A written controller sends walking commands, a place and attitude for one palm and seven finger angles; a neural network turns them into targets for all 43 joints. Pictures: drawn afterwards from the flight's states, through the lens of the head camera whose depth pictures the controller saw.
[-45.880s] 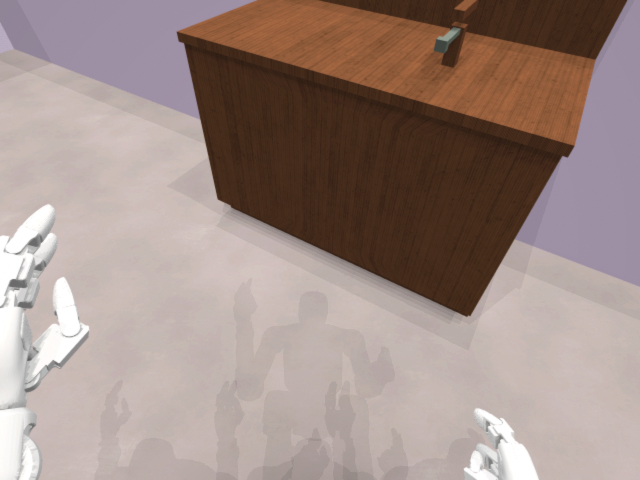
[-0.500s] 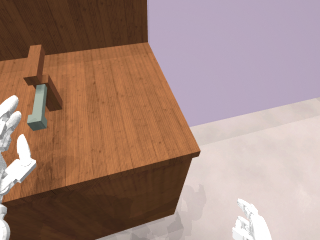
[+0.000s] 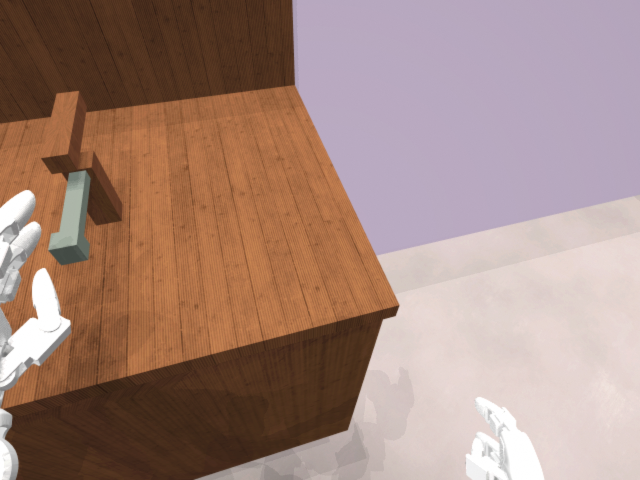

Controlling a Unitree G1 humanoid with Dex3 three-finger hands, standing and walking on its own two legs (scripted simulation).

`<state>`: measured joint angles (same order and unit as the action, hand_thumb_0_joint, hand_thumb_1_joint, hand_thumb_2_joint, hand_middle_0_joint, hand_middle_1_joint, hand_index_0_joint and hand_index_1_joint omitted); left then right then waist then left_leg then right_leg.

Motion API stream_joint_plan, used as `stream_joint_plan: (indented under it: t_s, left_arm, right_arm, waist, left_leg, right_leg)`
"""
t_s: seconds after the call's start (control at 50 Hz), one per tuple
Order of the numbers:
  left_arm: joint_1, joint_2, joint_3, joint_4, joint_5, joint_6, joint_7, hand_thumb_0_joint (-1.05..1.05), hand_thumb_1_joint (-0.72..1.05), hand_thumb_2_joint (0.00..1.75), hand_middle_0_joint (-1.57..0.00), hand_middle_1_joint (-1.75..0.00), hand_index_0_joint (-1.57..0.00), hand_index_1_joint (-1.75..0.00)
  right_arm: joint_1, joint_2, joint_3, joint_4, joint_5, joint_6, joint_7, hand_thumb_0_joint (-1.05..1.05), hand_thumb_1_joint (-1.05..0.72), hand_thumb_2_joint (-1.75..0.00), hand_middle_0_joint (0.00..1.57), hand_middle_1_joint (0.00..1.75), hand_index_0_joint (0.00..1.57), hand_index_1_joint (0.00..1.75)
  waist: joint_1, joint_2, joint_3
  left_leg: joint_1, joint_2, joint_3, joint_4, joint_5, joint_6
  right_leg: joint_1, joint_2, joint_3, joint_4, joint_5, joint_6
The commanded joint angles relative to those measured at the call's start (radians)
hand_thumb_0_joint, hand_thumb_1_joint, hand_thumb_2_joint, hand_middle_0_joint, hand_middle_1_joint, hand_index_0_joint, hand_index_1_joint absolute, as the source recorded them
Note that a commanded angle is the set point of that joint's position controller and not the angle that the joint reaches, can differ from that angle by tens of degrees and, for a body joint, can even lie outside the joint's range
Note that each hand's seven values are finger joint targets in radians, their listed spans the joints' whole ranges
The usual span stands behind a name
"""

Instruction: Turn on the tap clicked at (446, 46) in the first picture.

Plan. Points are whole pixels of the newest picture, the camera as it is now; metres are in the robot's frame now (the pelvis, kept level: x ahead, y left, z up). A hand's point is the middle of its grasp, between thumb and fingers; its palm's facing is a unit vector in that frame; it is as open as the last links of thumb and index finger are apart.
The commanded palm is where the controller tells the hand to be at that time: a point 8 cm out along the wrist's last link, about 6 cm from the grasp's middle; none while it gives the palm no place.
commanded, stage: shuffle to correct the standing spot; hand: left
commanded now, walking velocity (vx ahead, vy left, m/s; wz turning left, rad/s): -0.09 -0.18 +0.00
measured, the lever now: (70, 246) +0.33 +0.30 +0.13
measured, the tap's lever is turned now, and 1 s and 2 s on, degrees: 0 0 0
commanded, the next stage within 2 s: come to a stop and stand still in 0.28 s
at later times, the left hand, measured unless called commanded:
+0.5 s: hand (26, 293) +0.23 +0.26 +0.20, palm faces +0.39 -0.78 -0.48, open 7.4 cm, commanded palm +0.14 +0.28 +0.18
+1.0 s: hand out of the picture +0.18 +0.33 +0.17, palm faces +0.46 -0.83 -0.30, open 7.4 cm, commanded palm +0.11 +0.35 +0.18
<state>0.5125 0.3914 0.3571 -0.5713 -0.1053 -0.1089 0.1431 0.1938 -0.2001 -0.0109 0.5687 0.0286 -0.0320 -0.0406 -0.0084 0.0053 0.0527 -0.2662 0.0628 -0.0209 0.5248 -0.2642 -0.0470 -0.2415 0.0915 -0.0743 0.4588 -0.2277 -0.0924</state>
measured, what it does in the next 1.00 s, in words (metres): shifts its weight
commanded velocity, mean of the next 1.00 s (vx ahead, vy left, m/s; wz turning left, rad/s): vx -0.05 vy -0.06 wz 0.00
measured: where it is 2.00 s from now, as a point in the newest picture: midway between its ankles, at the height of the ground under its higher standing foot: outside the picture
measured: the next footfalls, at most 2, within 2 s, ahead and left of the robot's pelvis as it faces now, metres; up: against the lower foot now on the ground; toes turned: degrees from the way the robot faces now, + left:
none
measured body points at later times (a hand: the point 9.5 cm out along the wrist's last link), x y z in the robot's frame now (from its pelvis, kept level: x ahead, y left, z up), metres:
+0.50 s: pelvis -0.01 -0.01 +0.00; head +0.03 +0.00 +0.45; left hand +0.20 +0.30 +0.23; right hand +0.17 -0.22 -0.09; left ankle +0.01 +0.15 -0.74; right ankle +0.01 -0.06 -0.74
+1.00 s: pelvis -0.03 +0.06 +0.00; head -0.01 +0.09 +0.45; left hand +0.15 +0.37 +0.18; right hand +0.15 -0.15 -0.07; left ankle +0.01 +0.15 -0.74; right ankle +0.01 -0.06 -0.74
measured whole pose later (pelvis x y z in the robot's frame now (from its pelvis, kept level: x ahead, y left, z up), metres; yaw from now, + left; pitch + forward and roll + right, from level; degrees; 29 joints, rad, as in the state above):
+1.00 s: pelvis -0.03 +0.06 +0.00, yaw +3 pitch -1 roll -1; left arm 0.35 0.41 0.33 -0.39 -0.09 -0.29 0.14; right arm 0.22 -0.22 0.03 0.64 0.01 -0.22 0.03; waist 0.06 -0.05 0.06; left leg -0.32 -0.05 -0.02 0.54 -0.21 0.04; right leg -0.30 -0.02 -0.07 0.52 -0.22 0.00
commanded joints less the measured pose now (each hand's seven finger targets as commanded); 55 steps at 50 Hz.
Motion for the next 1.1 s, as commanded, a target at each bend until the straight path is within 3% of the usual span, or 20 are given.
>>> stream_joint_plan:
  t_s: [0.0,0.32,0.38,0.4,0.42,0.44,0.46,0.5,0.52,0.58,0.6,0.62,0.68,0.7,0.74,0.8,0.9,0.96,1.0,1.08]
  left_arm:
    - [-0.032,0.172,0.127,-0.199,0.001,-0.059,0.015,0.00,0.90,0.90,-0.20,-0.30,-0.20,-0.30]
    - [-0.025,0.168,0.125,-0.190,-0.003,-0.055,0.018,0.00,0.90,0.90,-0.20,-0.30,-0.20,-0.30]
    - [-0.017,0.170,0.130,-0.188,-0.002,-0.055,0.018,0.00,0.90,0.90,-0.20,-0.30,-0.20,-0.30]
    - [-0.917,0.924,0.273,-0.449,0.006,-0.227,0.022,0.00,0.90,0.90,-0.20,-0.30,-0.20,-0.30]
    - [-0.562,0.413,0.359,-0.018,0.020,-0.170,-0.006,0.00,0.90,0.90,-0.20,-0.30,-0.20,-0.30]
    - [-0.379,0.341,0.245,0.135,0.024,-0.136,-0.014,0.00,0.90,0.90,-0.20,-0.30,-0.20,-0.30]
    - [-0.341,0.367,0.264,0.119,0.017,-0.137,-0.027,0.00,0.90,0.90,-0.20,-0.30,-0.20,-0.30]
    - [-0.180,0.276,0.189,0.139,-0.004,-0.154,-0.044,0.00,0.90,0.90,-0.20,-0.30,-0.20,-0.30]
    - [-0.094,0.225,0.148,0.124,-0.014,-0.163,-0.046,0.00,0.90,0.90,-0.20,-0.30,-0.20,-0.30]
    - [-0.022,0.214,0.136,0.073,-0.041,-0.208,-0.025,0.00,0.90,0.90,-0.20,-0.30,-0.20,-0.30]
    - [-0.036,0.253,0.161,0.054,-0.044,-0.218,-0.014,0.00,0.90,0.90,-0.20,-0.30,-0.20,-0.30]
    - [-0.054,0.243,0.161,0.024,-0.042,-0.234,-0.010,0.00,0.90,0.90,-0.20,-0.30,-0.20,-0.30]
    - [-0.132,0.294,0.193,-0.022,-0.039,-0.262,0.004,0.00,0.90,0.90,-0.20,-0.30,-0.20,-0.30]
    - [-0.198,0.344,0.209,-0.070,-0.033,-0.264,0.010,0.00,0.90,0.90,-0.20,-0.30,-0.20,-0.30]
    - [-0.218,0.275,0.148,-0.028,-0.024,-0.257,0.011,0.00,0.90,0.90,-0.20,-0.30,-0.20,-0.30]
    - [-0.268,0.258,0.106,-0.045,-0.012,-0.248,0.010,0.00,0.90,0.90,-0.20,-0.30,-0.20,-0.30]
    - [-0.282,0.210,0.068,-0.054,0.010,-0.243,0.006,0.00,0.90,0.90,-0.20,-0.30,-0.20,-0.30]
    - [-0.269,0.194,0.079,-0.034,0.019,-0.242,0.002,0.00,0.90,0.90,-0.20,-0.30,-0.20,-0.30]
    - [-0.231,0.201,0.097,-0.018,0.014,-0.240,-0.002,0.00,0.90,0.90,-0.20,-0.30,-0.20,-0.30]
    - [-0.204,0.188,0.102,-0.027,0.010,-0.242,-0.014,0.00,0.90,0.90,-0.20,-0.30,-0.20,-0.30]
  right_arm:
    - [-0.089,-0.107,-0.036,-0.163,0.004,-0.050,-0.006,0.00,-0.90,-0.90,0.20,0.30,0.20,0.30]
    - [-0.074,-0.108,-0.035,-0.161,0.001,-0.046,-0.005,0.00,-0.90,-0.90,0.20,0.30,0.20,0.30]
    - [-0.078,-0.106,-0.038,-0.167,0.006,-0.051,-0.007,0.00,-0.90,-0.90,0.20,0.30,0.20,0.30]
    - [0.064,-0.127,0.215,-0.273,0.042,-0.043,-0.105,0.00,-0.90,-0.90,0.20,0.30,0.20,0.30]
    - [0.019,-0.059,-0.006,-0.168,0.040,-0.113,-0.064,0.00,-0.90,-0.90,0.20,0.30,0.20,0.30]
    - [-0.009,-0.142,-0.006,-0.140,-0.008,-0.122,-0.033,0.00,-0.90,-0.90,0.20,0.30,0.20,0.30]
    - [-0.006,-0.172,-0.029,-0.141,-0.025,-0.129,-0.010,0.00,-0.90,-0.90,0.20,0.30,0.20,0.30]
    - [-0.005,-0.175,-0.036,-0.141,-0.018,-0.151,0.033,0.00,-0.90,-0.90,0.20,0.30,0.20,0.30]
    - [0.014,-0.170,-0.040,-0.160,-0.008,-0.162,0.050,0.00,-0.90,-0.90,0.20,0.30,0.20,0.30]
    - [-0.006,-0.152,-0.038,-0.163,0.016,-0.207,0.078,0.00,-0.90,-0.90,0.20,0.30,0.20,0.30]
    - [-0.027,-0.158,-0.030,-0.153,0.018,-0.213,0.078,0.00,-0.90,-0.90,0.20,0.30,0.20,0.30]
    - [0.000,-0.154,-0.032,-0.149,0.012,-0.222,0.072,0.00,-0.90,-0.90,0.20,0.30,0.20,0.30]
    - [-0.006,-0.160,-0.024,-0.131,0.000,-0.249,0.056,0.00,-0.90,-0.90,0.20,0.30,0.20,0.30]
    - [-0.021,-0.175,-0.020,-0.122,-0.002,-0.246,0.053,0.00,-0.90,-0.90,0.20,0.30,0.20,0.30]
    - [-0.014,-0.166,-0.018,-0.095,-0.007,-0.250,0.048,0.00,-0.90,-0.90,0.20,0.30,0.20,0.30]
    - [-0.038,-0.171,-0.014,-0.075,-0.006,-0.251,0.051,0.00,-0.90,-0.90,0.20,0.30,0.20,0.30]
    - [-0.059,-0.172,-0.014,-0.075,-0.003,-0.253,0.062,0.00,-0.90,-0.90,0.20,0.30,0.20,0.30]
    - [-0.046,-0.159,-0.021,-0.083,-0.010,-0.239,0.067,0.00,-0.90,-0.90,0.20,0.30,0.20,0.30]
    - [-0.076,-0.158,-0.020,-0.085,-0.007,-0.230,0.074,0.00,-0.90,-0.90,0.20,0.30,0.20,0.30]
    - [-0.061,-0.145,-0.025,-0.099,-0.012,-0.212,0.076,0.00,-0.90,-0.90,0.20,0.30,0.20,0.30]
  waist:
    - [0.001,0.070,-0.150]
    - [-0.004,0.027,-0.167]
    - [0.003,0.016,-0.162]
    - [-0.020,0.148,-0.086]
    - [0.013,0.059,-0.125]
    - [0.028,0.080,-0.116]
    - [0.049,0.086,-0.161]
    - [0.064,0.059,-0.229]
    - [0.075,0.024,-0.225]
    - [0.098,-0.126,-0.190]
    - [0.092,-0.106,-0.194]
    - [0.083,-0.129,-0.198]
    - [0.069,-0.098,-0.160]
    - [0.060,-0.037,-0.163]
    - [0.053,0.012,-0.142]
    - [0.048,0.054,-0.126]
    - [0.045,0.142,-0.128]
    - [0.048,0.092,-0.116]
    - [0.044,0.110,-0.133]
    - [0.043,0.054,-0.139]
  left_leg:
    - [0.023,0.114,-0.086,-0.075,0.184,0.081]
    - [0.039,0.090,-0.064,-0.037,0.151,0.073]
    - [0.042,0.088,-0.052,-0.012,0.182,0.070]
    - [0.049,-0.001,-0.030,-0.052,0.357,0.064]
    - [0.075,0.109,-0.008,-0.028,0.244,0.063]
    - [0.049,0.050,0.013,-0.026,0.226,0.062]
    - [-0.002,0.024,0.032,-0.023,0.177,0.056]
    - [-0.004,-0.007,0.053,0.018,0.157,0.064]
    - [-0.029,-0.015,0.054,0.034,0.156,0.068]
    - [-0.052,-0.056,0.036,0.064,0.111,0.067]
    - [-0.016,-0.058,0.030,0.050,0.094,0.067]
    - [-0.018,-0.061,0.019,0.040,0.084,0.067]
    - [0.000,-0.073,-0.004,0.040,0.051,0.065]
    - [0.024,-0.070,-0.013,0.034,0.031,0.066]
    - [0.025,-0.067,-0.020,0.017,0.003,0.067]
    - [0.044,-0.050,-0.054,-0.030,-0.046,0.071]
    - [-0.061,0.022,-0.161,-0.196,-0.141,0.089]
    - [-0.154,0.030,-0.173,-0.231,-0.165,0.078]
    - [-0.117,0.030,-0.168,-0.229,-0.136,0.075]
    - [-0.116,0.023,-0.158,-0.214,-0.068,0.060]
  right_leg:
    - [0.101,-0.181,0.153,-0.078,0.211,0.062]
    - [0.090,-0.210,0.173,-0.099,0.216,0.048]
    - [0.083,-0.223,0.186,-0.103,0.278,0.071]
    - [0.075,-0.100,0.082,-0.199,0.126,0.154]
    - [-0.057,-0.156,0.101,-0.091,-0.006,0.108]
    - [-0.025,-0.121,0.101,-0.069,0.050,0.096]
    - [0.035,-0.130,0.128,-0.060,0.118,0.090]
    - [0.094,-0.161,0.145,-0.042,0.238,0.096]
    - [0.109,-0.181,0.140,-0.042,0.280,0.106]
    - [0.085,-0.214,0.159,-0.076,0.311,0.124]
    - [0.050,-0.215,0.166,-0.079,0.258,0.108]
    - [0.042,-0.217,0.164,-0.084,0.189,0.097]
    - [-0.038,-0.226,0.198,-0.124,0.029,0.064]
    - [-0.067,-0.227,0.207,-0.122,-0.022,0.052]
    - [-0.081,-0.231,0.205,-0.136,-0.089,0.045]
    - [-0.109,-0.216,0.185,-0.124,-0.158,0.043]
    - [0.006,-0.144,0.090,0.021,-0.081,0.076]
    - [0.082,-0.146,0.063,0.035,-0.027,0.084]
    - [0.069,-0.139,0.065,0.043,-0.024,0.084]
    - [0.088,-0.150,0.055,0.024,0.015,0.081]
